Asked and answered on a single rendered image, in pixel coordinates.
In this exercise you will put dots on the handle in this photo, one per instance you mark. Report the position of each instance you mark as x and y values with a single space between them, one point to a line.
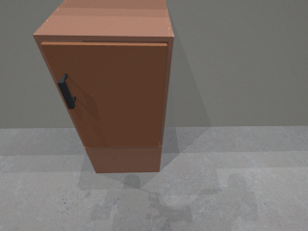
69 100

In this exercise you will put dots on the cupboard door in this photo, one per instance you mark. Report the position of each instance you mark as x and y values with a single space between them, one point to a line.
119 89

